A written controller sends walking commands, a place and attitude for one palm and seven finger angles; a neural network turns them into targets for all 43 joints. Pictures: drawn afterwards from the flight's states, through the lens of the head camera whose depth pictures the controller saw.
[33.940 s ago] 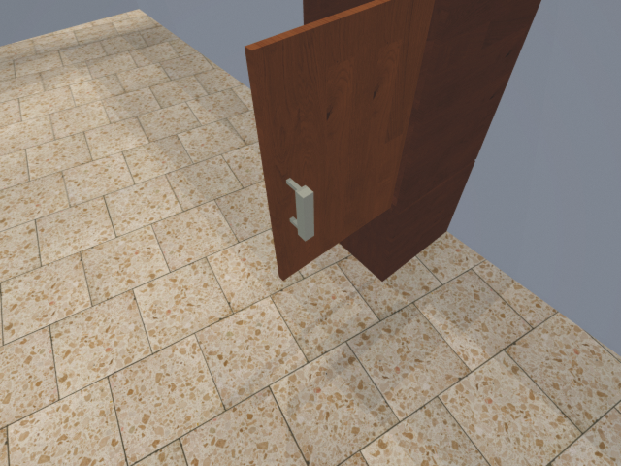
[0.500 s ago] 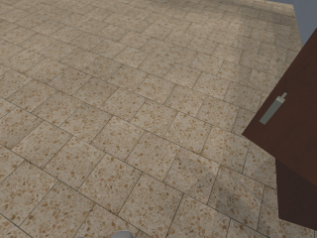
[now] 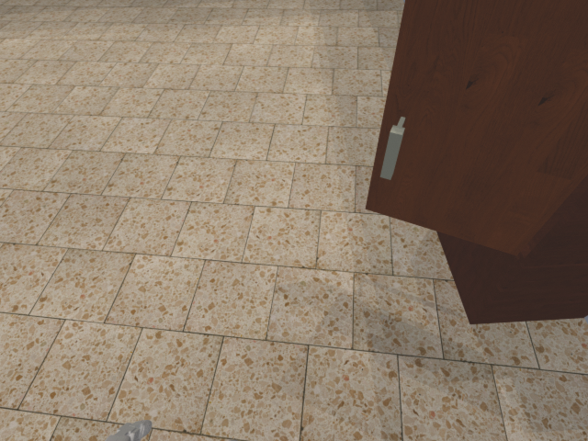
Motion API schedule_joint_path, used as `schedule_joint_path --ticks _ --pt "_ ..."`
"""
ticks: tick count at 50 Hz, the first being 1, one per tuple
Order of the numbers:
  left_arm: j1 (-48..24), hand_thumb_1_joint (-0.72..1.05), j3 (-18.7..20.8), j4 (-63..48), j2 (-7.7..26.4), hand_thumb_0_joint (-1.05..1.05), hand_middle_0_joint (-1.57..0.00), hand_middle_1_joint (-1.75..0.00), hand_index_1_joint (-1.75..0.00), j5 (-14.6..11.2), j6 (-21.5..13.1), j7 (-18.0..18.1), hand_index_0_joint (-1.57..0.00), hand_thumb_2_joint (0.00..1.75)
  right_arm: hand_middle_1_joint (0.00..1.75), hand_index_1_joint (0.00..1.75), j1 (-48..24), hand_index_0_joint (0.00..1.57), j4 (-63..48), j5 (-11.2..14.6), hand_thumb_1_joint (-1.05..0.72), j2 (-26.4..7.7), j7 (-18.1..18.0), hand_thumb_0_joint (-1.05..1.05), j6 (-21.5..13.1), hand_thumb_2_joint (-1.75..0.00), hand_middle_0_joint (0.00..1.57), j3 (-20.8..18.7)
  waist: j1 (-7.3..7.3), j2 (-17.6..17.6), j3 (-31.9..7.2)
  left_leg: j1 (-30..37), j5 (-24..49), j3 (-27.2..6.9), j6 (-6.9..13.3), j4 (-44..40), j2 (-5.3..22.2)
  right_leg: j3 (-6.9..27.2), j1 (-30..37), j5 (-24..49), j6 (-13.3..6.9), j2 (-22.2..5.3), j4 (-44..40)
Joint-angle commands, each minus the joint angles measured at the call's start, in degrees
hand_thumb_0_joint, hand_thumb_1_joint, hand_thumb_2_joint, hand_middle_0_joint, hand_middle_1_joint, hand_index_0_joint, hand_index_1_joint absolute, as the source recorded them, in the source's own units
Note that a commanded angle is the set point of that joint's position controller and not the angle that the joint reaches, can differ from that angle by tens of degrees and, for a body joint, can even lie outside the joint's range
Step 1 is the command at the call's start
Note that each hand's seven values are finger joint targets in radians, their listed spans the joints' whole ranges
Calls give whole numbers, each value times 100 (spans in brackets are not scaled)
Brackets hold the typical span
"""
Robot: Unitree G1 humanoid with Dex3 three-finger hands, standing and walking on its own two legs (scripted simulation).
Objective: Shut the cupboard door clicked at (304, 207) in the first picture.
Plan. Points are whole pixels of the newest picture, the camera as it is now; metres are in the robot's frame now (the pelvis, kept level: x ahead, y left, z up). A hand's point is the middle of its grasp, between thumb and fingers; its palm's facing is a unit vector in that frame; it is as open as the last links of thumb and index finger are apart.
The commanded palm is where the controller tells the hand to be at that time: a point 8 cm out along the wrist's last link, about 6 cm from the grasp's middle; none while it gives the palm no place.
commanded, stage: turn to face it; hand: left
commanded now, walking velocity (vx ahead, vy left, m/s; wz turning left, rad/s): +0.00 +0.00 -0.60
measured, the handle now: (394, 148) +0.71 -0.18 -0.07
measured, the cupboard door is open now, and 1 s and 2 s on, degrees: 63 63 63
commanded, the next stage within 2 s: take the last steps up to it in 0.62 s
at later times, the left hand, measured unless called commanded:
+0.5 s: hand out of the picture +0.13 +0.22 -0.16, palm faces -0.19 -0.96 -0.21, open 7.4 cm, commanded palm none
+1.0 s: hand out of the picture +0.14 +0.16 -0.16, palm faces -0.33 -0.93 -0.18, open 7.4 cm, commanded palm none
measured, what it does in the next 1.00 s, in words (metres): steps on the spot, turning right: left foot, then right foot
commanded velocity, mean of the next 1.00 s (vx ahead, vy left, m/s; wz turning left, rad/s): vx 0.09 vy -0.04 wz -0.34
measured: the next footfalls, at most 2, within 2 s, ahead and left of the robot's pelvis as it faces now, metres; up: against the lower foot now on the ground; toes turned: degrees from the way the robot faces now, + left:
left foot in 0.38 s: +0.09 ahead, +0.13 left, +0.00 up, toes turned -8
right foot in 0.70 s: -0.01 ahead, -0.11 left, +0.00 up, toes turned -21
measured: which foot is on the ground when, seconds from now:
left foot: up 0.00-0.36, down 0.38-0.70, up 0.72-1.00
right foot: down 0.00-0.38, up 0.40-0.68, down 0.70-1.00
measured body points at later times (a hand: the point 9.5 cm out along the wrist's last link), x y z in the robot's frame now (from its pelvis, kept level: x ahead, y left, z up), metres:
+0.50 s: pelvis +0.01 +0.03 +0.01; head +0.05 +0.04 +0.46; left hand +0.14 +0.27 -0.14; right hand +0.04 -0.24 -0.11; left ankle +0.05 +0.14 -0.72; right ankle -0.05 -0.09 -0.66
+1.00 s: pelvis +0.04 +0.00 +0.02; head +0.07 +0.00 +0.46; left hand +0.16 +0.21 -0.14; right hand -0.01 -0.26 -0.13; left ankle +0.09 +0.10 -0.70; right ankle -0.05 -0.09 -0.72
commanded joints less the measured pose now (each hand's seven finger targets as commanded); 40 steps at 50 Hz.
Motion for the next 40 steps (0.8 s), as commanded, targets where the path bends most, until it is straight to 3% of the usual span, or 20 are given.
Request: schedule_joint_path --ticks 1,2,5,13,16,17,18,19,20,21,23,26,29,33,34,35,36,37,38,40 --pt "628 90 330 -205 1318 0 -20 -30 -30 0 -151 256 -20 90 30 30 -522 20 -786 44 -90 -440 -62 0 -90 -90 20 -127 314 -1701 -509 -2126 -569 -1178 -127 2374 -357 2396 1423 3276 -1142 -1827 -1568" --pt "417 90 292 -236 1193 0 -20 -30 -30 -18 -154 271 -20 90 30 30 -511 20 -708 38 -90 -540 -73 0 -97 -90 20 -134 241 -1804 -528 -2089 -289 -1203 -191 2431 -318 2266 1401 3339 -1090 -1646 -1456" --pt "137 90 204 -344 1005 0 -20 -30 -30 -29 -186 266 -20 90 30 30 -294 20 -545 39 -90 -455 -4 0 -76 -90 20 -132 31 -1145 -694 -1393 293 -1096 -271 1986 -407 1556 968 3376 -939 -1235 -1288" --pt "252 90 263 -279 1134 0 -20 -30 -30 45 -143 230 -20 90 30 30 -433 20 -682 91 -90 -376 -13 0 -118 -90 20 -119 144 -1234 -506 -591 122 -1024 -204 266 -738 2273 456 2436 -1035 -1201 -1329" --pt "-48 90 258 -301 1075 0 -20 -30 -30 -4 -89 225 -20 90 30 30 139 20 -507 108 -90 -358 -64 0 -198 -90 20 -98 -162 -1160 -560 628 1055 -983 -122 -1297 -872 2288 -211 2114 -668 -903 -916" --pt "-67 90 204 -339 878 0 -20 -30 -30 -51 -62 215 -20 90 30 30 356 20 -436 96 -90 -532 -85 0 -259 -90 20 -110 -238 -685 -616 1277 1384 -1189 -55 -2029 -602 1983 -653 1586 -388 -523 -539" --pt "179 90 137 -379 503 0 -20 -30 -30 -95 -38 182 -20 90 30 30 446 20 -438 32 -90 -999 -91 0 -313 -90 20 -190 -181 861 -797 1690 1585 -2523 317 -2581 576 1323 -1298 51 -50 247 486" --pt "170 90 117 -455 475 0 -20 -30 -30 -85 -30 164 -20 90 30 30 531 20 -515 -23 -90 -1326 -130 0 -293 -90 20 -220 -208 1578 -713 1460 2110 -3373 919 -2855 1591 644 -1578 -1476 161 449 1785" --pt "106 90 157 -460 609 0 -20 -30 -30 -39 -17 148 -20 90 30 30 406 20 -601 -69 -90 -1267 -138 0 -258 -90 20 -181 -188 881 -578 822 1988 -3245 1241 -2830 1682 835 -1295 -1399 142 175 2582" --pt "235 90 200 -368 618 0 -20 -30 -30 13 0 107 -20 90 30 30 78 20 -658 -81 -90 -1035 -150 0 -292 -90 20 -124 18 675 -537 722 2123 -2810 1181 -2857 1305 752 -1355 -1028 193 151 2977" --pt "173 90 218 -244 621 0 -20 -30 -30 26 40 46 -20 90 30 30 -190 20 -712 -82 -90 -827 -169 0 -301 -90 20 -46 75 918 -364 535 2536 -2189 1074 -2682 928 628 -1360 -746 268 14 3190" --pt "174 90 129 -228 381 0 -20 -30 -30 -10 72 26 -20 90 30 30 -131 20 -576 -78 -90 -782 -179 0 -268 -90 20 -71 42 815 -547 1104 3151 -1447 1035 -2344 668 294 -1198 -659 313 40 2298" --pt "7 90 52 -242 234 0 -20 -30 -30 -18 29 29 -20 90 30 30 202 20 -378 -72 -90 -872 -148 0 -235 -90 20 -134 -132 868 -672 1226 3400 -1365 1082 -2137 750 18 -669 -608 261 114 1196" --pt "491 90 59 -59 329 0 -20 -30 -30 -15 -59 72 -20 90 30 30 125 20 -274 4 -90 -885 -91 0 -189 -90 20 -192 113 571 -794 695 2993 -1125 759 -1499 597 -49 657 846 116 169 -723" --pt "784 90 121 33 584 0 -20 -30 -30 9 -103 104 -20 90 30 30 46 20 -294 51 -90 -748 -65 0 -185 -90 20 -193 256 25 -911 286 2164 -820 446 -971 298 520 1213 1458 -12 -270 -1368" --pt "898 90 215 93 1149 0 -20 -30 -30 80 -166 173 -20 90 30 30 -61 20 -445 93 -90 -306 -45 0 -179 -90 20 -115 311 -1687 -765 -922 35 -249 53 53 -526 2205 1670 2557 -466 -1582 -1778" --pt "988 90 205 153 1311 0 -20 -30 -30 26 -181 209 -20 90 30 30 -382 20 -542 62 -90 -339 -63 0 -106 -90 20 -67 456 -1789 -584 -1089 -1067 -767 20 1037 -691 2594 1109 3258 -1077 -2155 -1745" --pt "829 90 174 103 1242 0 -20 -30 -30 26 -158 213 -20 90 30 30 -263 20 -497 55 -90 -271 -55 0 -68 -90 20 -75 323 -1430 -488 -1244 -853 -1062 57 1617 -661 2277 981 2199 -1245 -1974 -1849" --pt "608 90 219 90 990 0 -20 -30 -30 45 -161 258 -20 90 30 30 -191 20 -416 12 -90 -279 -64 0 -69 -90 20 -97 210 -1778 -437 -1635 -616 -1122 53 1914 -592 2283 1157 1538 -1202 -1687 -1971" --pt "410 90 128 86 750 0 -20 -30 -30 1 -196 245 -20 90 30 30 -248 20 -268 -24 -90 -419 -6 0 -126 -90 20 -113 126 -1537 -261 -1678 -65 -1068 -27 2052 -506 1754 1132 1384 -1071 -1289 -1906"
